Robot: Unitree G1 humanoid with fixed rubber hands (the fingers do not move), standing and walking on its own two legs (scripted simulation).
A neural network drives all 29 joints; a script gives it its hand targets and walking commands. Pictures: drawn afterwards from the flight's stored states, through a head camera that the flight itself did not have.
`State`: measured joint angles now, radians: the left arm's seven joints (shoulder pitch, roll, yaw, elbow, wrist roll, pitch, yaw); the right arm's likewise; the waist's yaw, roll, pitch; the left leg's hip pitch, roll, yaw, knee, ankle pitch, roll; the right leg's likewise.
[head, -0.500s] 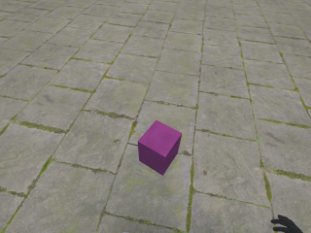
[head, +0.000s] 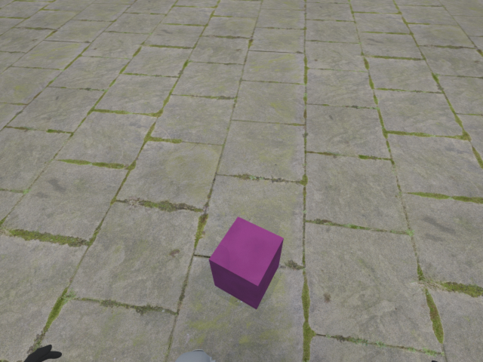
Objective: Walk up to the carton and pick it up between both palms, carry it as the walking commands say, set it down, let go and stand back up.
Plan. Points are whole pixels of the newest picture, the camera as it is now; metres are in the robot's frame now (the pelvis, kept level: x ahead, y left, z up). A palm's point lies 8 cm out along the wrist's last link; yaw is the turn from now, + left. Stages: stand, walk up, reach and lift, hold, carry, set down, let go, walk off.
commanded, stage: walk up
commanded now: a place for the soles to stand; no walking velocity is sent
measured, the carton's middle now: (247, 263) +0.58 +0.00 -0.64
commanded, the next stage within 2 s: none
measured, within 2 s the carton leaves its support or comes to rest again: neither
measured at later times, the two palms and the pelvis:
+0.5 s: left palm (62, 327) +0.21 +0.35 -0.11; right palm (434, 345) +0.18 -0.31 -0.09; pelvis +0.10 +0.03 -0.01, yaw -3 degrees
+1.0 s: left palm (74, 304) +0.24 +0.33 -0.09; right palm (429, 313) +0.22 -0.31 -0.07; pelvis +0.12 +0.02 +0.02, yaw -3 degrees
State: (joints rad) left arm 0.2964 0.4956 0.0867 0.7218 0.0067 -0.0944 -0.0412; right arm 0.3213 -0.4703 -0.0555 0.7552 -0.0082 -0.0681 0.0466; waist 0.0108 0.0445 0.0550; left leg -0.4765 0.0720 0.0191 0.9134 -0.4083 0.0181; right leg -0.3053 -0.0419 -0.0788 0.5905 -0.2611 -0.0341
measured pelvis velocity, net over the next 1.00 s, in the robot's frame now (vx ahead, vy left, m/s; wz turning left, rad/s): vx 0.12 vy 0.02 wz -0.06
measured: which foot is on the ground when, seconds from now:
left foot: up 0.00-0.10, down 0.12-1.00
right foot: down 0.00-0.12, up 0.14-0.36, down 0.38-1.00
